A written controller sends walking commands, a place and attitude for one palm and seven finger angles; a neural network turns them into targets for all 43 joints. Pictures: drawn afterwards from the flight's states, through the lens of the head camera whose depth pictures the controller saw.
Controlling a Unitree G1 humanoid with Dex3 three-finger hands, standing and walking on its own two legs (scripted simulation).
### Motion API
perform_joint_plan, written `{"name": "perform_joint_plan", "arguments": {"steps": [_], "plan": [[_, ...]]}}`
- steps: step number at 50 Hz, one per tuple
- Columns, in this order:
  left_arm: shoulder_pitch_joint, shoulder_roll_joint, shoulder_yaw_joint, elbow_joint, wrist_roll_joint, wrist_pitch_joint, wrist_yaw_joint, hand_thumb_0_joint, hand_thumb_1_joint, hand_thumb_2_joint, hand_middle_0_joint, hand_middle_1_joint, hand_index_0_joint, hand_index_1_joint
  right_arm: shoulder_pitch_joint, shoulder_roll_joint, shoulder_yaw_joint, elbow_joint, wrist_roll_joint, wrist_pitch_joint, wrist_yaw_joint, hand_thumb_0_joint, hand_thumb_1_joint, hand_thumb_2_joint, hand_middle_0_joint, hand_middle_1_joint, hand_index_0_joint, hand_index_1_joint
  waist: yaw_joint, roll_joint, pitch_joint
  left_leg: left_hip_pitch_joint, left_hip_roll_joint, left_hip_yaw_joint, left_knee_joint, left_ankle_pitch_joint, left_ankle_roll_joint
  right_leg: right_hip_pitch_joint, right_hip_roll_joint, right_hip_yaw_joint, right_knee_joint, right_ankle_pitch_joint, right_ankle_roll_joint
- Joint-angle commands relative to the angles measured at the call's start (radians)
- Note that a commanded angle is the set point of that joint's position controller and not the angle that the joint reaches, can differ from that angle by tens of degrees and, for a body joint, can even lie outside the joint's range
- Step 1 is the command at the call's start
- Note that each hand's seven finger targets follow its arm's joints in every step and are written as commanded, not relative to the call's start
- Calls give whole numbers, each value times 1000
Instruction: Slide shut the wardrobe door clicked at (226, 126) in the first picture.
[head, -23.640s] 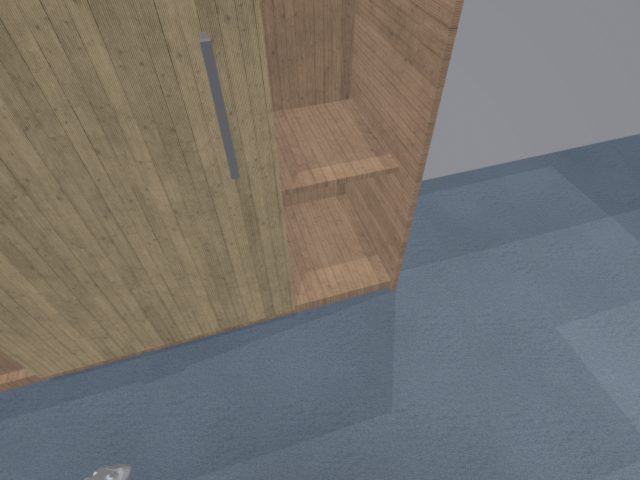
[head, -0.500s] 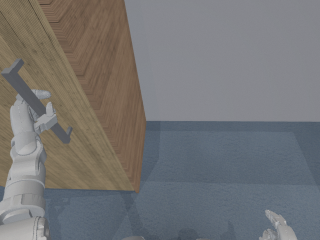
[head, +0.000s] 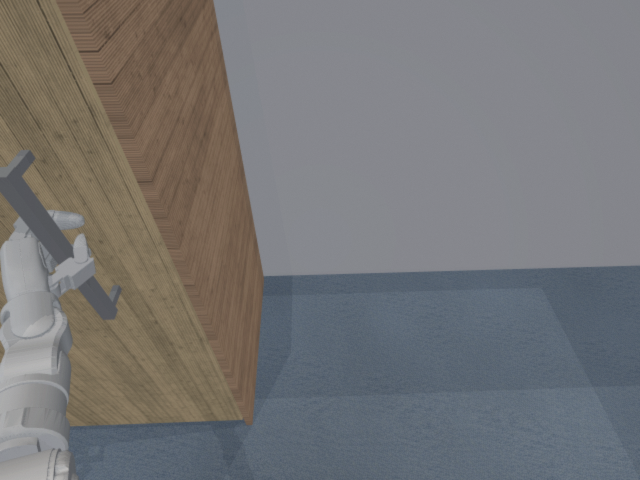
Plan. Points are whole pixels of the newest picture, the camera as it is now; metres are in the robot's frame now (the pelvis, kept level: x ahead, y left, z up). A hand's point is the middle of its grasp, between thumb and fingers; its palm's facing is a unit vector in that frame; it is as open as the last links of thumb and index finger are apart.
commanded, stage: stop walking and hold the door there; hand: left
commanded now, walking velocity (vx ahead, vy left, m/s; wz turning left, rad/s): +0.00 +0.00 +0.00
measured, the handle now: (73, 247) +0.38 +0.36 +0.08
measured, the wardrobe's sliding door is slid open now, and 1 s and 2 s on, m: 0.00 0.01 0.01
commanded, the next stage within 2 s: loosen the grip on the handle in 1.80 s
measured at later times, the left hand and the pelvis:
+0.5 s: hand (83, 266) +0.35 +0.33 +0.08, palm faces +0.41 -0.88 -0.25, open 5.1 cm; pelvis -0.03 +0.05 -0.01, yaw +2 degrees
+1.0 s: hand (67, 274) +0.34 +0.35 +0.08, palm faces +0.19 -0.97 -0.15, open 5.5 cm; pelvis -0.03 +0.18 -0.02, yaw +3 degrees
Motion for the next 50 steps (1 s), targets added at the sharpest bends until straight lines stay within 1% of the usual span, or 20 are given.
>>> {"name": "perform_joint_plan", "arguments": {"steps": [1, 6, 11, 15, 18, 20, 24, 31, 32, 33, 34, 35, 37, 39, 44, 46, 47, 48, 49, 50], "plan": [[-274, 269, 24, -163, 18, -20, 6, 0, 900, 900, -450, -1400, -450, -1400, -75, -157, -49, -145, 7, -47, -23, 0, -900, -900, 200, 300, 200, 300, 0, -5, -158, 97, 121, -165, -109, 93, 12, -3, -59, 93, -55, 115, -34], [-261, 277, 27, -200, 21, -23, 10, 0, 900, 900, -450, -1400, -450, -1400, -88, -158, -53, -159, 4, -33, -28, 0, -900, -900, 200, 300, 200, 300, 6, 15, -143, 61, 88, -130, -60, 95, 1, 7, -97, 131, -69, 159, -45], [-272, 319, 62, -182, 23, -28, 16, 0, 900, 900, -450, -1400, -450, -1400, -98, -159, -68, -173, -1, 6, -20, 0, -900, -900, 200, 300, 200, 300, 8, -124, -174, -33, 28, -119, 73, -18, -30, 68, -276, 280, -95, 301, -107], [-330, 280, 35, -198, 19, -30, 8, 0, 900, 900, -450, -1400, -450, -1400, -111, -152, -64, -177, 0, 20, -15, 0, -900, -900, 200, 300, 200, 300, 3, -219, -184, -66, 20, -167, 67, -107, -30, 84, -349, 252, -61, 328, -129], [-376, 177, -62, -270, 11, -42, -3, 0, 900, 900, -450, -1400, -450, -1400, -135, -149, -63, -184, 3, 23, -14, 0, -900, -900, 200, 300, 200, 300, -12, -53, -165, 97, 81, -183, -92, 22, 0, -93, -213, 99, 62, 52, -55], [-389, 154, -79, -340, 14, -69, 0, 0, 900, 900, -450, -1400, -450, -1400, -158, -158, -50, -212, 1, 19, -9, 0, -900, -900, 200, 300, 200, 300, -1, 225, -179, 127, 224, -379, -227, 38, 66, -217, -51, -49, 363, -277, -12], [-379, 130, -106, -407, 2, -50, 4, 0, 900, 900, -450, -1400, -450, -1400, -163, -149, -47, -192, -6, -19, -4, 0, -900, -900, 200, 300, 200, 300, 9, 77, -200, 228, 214, -311, -145, 260, 154, -281, -64, -52, 551, -296, 0], [-349, 141, -89, -418, -4, -9, -2, 0, 900, 900, -450, -1400, -450, -1400, -204, -127, -24, -190, -24, -39, 13, 0, -900, -900, 200, 300, 200, 300, 45, 75, -184, 68, 126, -206, -163, 58, 92, 40, -69, -146, 135, -180, -19], [-336, 150, -79, -408, -5, -13, -4, 0, 900, 900, -450, -1400, -450, -1400, -209, -131, -25, -189, -29, -36, 18, 0, -900, -900, 200, 300, 200, 300, 56, 45, -193, 0, 97, -183, -93, 35, 40, 148, -89, -127, 16, -93, -39], [-313, 167, -78, -395, 3, -16, -6, 0, 900, 900, -450, -1400, -450, -1400, -209, -127, -27, -196, -33, -24, 25, 0, -900, -900, 200, 300, 200, 300, 67, -119, -183, -179, 29, -162, 87, -82, -9, 286, -231, 77, -146, -80, -109], [-317, 190, -69, -385, -4, -22, -7, 0, 900, 900, -450, -1400, -450, -1400, -201, -119, -38, -209, -33, -16, 28, 0, -900, -900, 200, 300, 200, 300, 54, -377, -133, -437, -74, -153, 419, -278, -75, 366, -542, 554, -245, -19, -248], [-306, 152, -61, -325, -25, -9, -3, 0, 900, 900, -450, -1400, -450, -1400, -173, -148, -49, -185, -31, -25, 31, 0, -900, -900, 200, 300, 200, 300, 33, -251, -103, -397, -11, -327, 671, -236, -73, 188, -643, 587, -228, 17, -273], [-424, 105, -101, -455, -21, -35, -16, 0, 900, 900, -450, -1400, -450, -1400, -168, -100, -30, -165, -26, -16, 46, 0, -900, -900, 200, 300, 200, 300, 9, -287, -176, -449, -1, -299, 797, -149, -87, 268, -499, 290, -95, 139, -195], [-388, 179, -34, -441, -5, -49, -18, 0, 900, 900, -450, -1400, -450, -1400, -192, -94, -22, -155, -30, -8, 34, 0, -900, -900, 200, 300, 200, 300, 9, -233, -147, -380, 16, -224, 700, -135, -78, 190, -423, 137, -65, 188, -129], [-346, 93, -80, -606, -2, -62, -18, 0, 900, 900, -450, -1400, -450, -1400, -249, -31, -24, -194, -35, -15, 16, 0, -900, -900, 200, 300, 200, 300, 32, -303, -115, -75, -42, 20, 181, -140, -60, 79, -363, 3, -10, 293, -89], [-353, -15, -169, -691, 3, -53, -25, 0, 900, 900, -450, -1400, -450, -1400, -237, -23, -29, -197, -36, -1, 10, 0, -900, -900, 200, 300, 200, 300, -6, -280, -160, 77, -77, 70, 6, 16, -68, 40, -305, -70, 110, 290, -51], [-353, -50, -195, -752, 0, -56, -31, 0, 900, 900, -450, -1400, -450, -1400, -225, -46, -46, -205, -30, 4, 6, 0, -900, -900, 200, 300, 200, 300, -18, -135, -190, 186, -34, 47, -32, 102, -68, -31, -229, -125, 255, 228, -26], [-343, -154, -290, -825, -6, -59, -44, 0, 900, 900, -450, -1400, -450, -1400, -228, -81, -54, -236, -21, -3, 5, 0, -900, -900, 200, 300, 200, 300, -26, 117, -198, 265, 135, -186, -62, 242, -8, -200, -105, -165, 450, -58, -9], [-408, -234, -377, -943, -8, -69, -53, 0, 900, 900, -450, -1400, -450, -1400, -205, -98, -59, -246, -10, -11, 13, 0, -900, -900, 200, 300, 200, 300, -38, 240, -251, 273, 289, -415, -107, 432, 104, -279, -29, -106, 648, -426, 12], [-419, -351, -495, -988, -5, -68, -64, 0, 900, 900, -450, -1400, -450, -1400, -236, -33, -32, -237, -12, -28, 22, 0, -900, -900, 200, 300, 200, 300, -58, 239, -269, 267, 325, -500, -144, 304, 160, -307, -39, -29, 725, -434, -1]]}}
